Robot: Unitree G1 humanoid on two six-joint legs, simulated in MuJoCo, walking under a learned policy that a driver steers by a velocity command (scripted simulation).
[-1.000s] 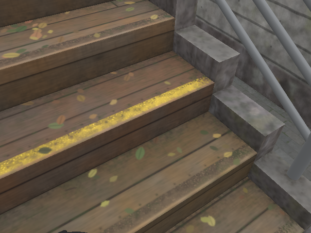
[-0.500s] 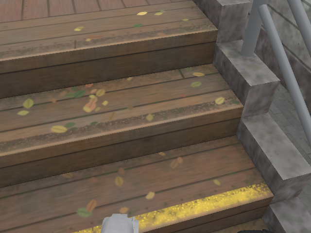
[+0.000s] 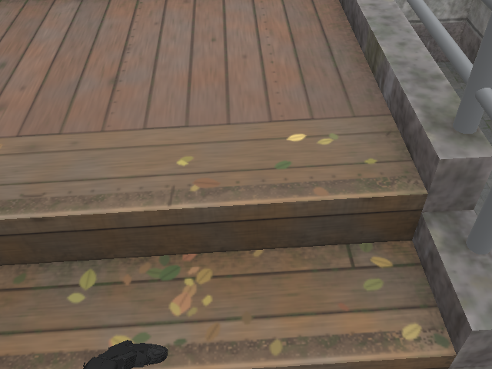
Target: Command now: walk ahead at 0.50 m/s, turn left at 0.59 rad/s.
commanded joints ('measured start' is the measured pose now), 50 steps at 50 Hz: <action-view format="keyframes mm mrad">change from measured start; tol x64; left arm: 1 -370 -66 -52 -193 -13 -4 13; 7 668 280 101 146 76 39 26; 30 1004 -24 -10 441 154 -23 -5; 50 82 8 9 -67 -28 -11 -2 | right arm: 1 -69 -172 -47 -66 41 9 42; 34 -872 -78 47 -523 19 163 74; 42 243 -310 -57 -167 14 114 38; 50 -178 1 16 -63 -2 7 30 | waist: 1 56 17 104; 50 118 74 195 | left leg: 1 -236 284 -308 -445 315 237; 4 -422 132 -96 -172 1325 166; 8 -892 23 -143 1091 509 92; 24 -1410 94 25 1535 461 225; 34 -1202 166 328 953 148 259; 41 623 83 -283 134 308 364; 50 -294 200 -215 -296 204 270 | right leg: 1 322 -23 -132 -568 -124 58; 7 1287 -322 893 -1262 141 -173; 33 1399 -268 -326 -1648 736 -41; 39 1091 -313 -349 -1177 2604 70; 42 406 184 -10 98 538 66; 50 -154 102 78 764 -130 -107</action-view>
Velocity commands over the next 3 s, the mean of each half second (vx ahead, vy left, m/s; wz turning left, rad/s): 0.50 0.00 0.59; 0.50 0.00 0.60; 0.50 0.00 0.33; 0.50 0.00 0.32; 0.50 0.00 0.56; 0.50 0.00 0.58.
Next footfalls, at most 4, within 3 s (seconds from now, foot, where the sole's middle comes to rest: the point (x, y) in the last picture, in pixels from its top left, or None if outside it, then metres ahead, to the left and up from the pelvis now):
0.04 right None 0.21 -0.17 -0.59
0.76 left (180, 324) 0.55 0.15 -0.43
1.18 right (204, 147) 0.93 0.07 -0.27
1.74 left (73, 156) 0.94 0.40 -0.27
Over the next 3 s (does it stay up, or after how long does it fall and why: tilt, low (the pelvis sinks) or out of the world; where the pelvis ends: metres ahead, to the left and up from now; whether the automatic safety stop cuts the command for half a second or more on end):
stays up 1.16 0.79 0.51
